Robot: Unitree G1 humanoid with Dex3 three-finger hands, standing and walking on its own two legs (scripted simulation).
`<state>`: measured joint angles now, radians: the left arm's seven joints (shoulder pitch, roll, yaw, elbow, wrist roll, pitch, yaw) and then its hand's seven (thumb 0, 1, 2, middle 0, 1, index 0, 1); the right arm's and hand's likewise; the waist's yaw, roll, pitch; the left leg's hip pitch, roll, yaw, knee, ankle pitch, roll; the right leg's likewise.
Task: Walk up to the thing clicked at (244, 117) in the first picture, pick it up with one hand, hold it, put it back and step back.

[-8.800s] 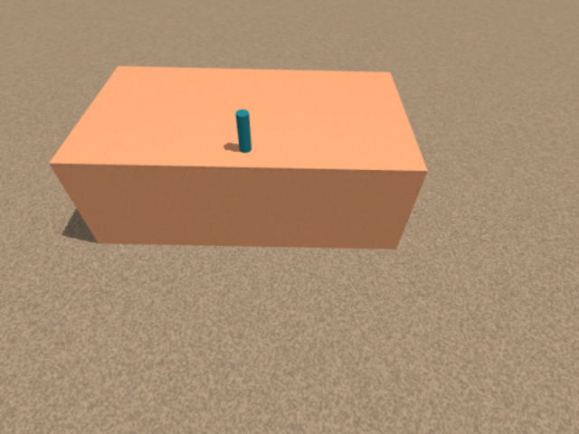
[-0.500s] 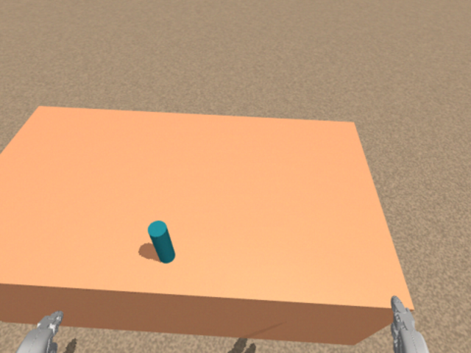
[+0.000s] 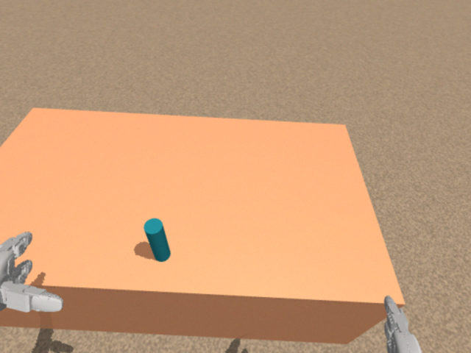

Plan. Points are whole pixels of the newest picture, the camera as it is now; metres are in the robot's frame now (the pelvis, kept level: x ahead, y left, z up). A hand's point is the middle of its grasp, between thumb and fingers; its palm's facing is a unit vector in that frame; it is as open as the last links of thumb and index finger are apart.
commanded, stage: go down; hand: left
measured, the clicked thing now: (158, 241) +0.45 +0.19 -0.21
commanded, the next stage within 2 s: approach in 0.96 s
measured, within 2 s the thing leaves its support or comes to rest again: neither
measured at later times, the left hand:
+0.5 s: hand (25, 234) +0.33 +0.35 +0.04, palm faces +0.14 -0.98 -0.13, open 17.2 cm
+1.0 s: hand (21, 212) +0.36 +0.36 +0.05, palm faces +0.15 -0.98 -0.09, open 17.4 cm
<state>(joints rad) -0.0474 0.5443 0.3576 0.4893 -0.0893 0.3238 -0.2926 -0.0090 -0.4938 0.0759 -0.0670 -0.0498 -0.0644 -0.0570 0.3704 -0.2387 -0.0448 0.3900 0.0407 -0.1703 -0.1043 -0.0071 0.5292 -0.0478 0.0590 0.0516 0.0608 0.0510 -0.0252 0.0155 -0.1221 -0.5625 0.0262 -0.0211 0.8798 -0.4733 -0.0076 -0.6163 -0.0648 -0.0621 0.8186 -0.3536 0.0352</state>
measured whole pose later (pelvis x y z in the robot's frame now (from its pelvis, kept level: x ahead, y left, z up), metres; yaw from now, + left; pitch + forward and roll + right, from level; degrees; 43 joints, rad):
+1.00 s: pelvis -0.01 +0.00 +0.00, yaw -1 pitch +13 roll -2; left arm -0.48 0.76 0.54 1.08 -0.11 -0.11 -0.52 -0.01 -0.52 0.06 -0.05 -0.03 -0.05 -0.04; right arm 0.28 -0.25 0.02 0.46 0.01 -0.18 -0.11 -0.01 0.52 -0.06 0.06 0.05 0.06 0.05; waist -0.08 -0.02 -0.10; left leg -0.65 0.04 -0.02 0.85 -0.44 0.00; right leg -0.69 -0.05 -0.06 0.76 -0.30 0.03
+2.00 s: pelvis -0.08 +0.00 -0.17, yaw -3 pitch +31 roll -5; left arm -0.63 0.61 0.58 1.11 -0.09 -0.64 -0.31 -0.02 -0.57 0.00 -0.05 -0.08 -0.08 -0.06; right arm 0.44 -0.32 -0.10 -0.26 -0.06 -0.23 0.04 -0.01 0.52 -0.05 0.07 0.05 0.07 0.05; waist -0.35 -0.08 -0.14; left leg -1.58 0.03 -0.08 1.68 -0.65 -0.01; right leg -1.61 -0.06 -0.07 1.54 -0.47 0.02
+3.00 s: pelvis -0.05 +0.01 -0.16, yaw -2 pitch +32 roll -5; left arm -0.63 0.49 0.47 1.06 -0.04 -0.65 -0.06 -0.01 -0.56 0.18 -0.48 -0.36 -0.49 -0.35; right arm 0.47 -0.31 -0.10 -0.35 -0.05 -0.03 0.08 -0.01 0.50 -0.05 0.06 0.05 0.07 0.05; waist -0.32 -0.05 -0.17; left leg -1.52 0.03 -0.07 1.63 -0.67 -0.01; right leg -1.56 -0.06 -0.05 1.50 -0.50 0.03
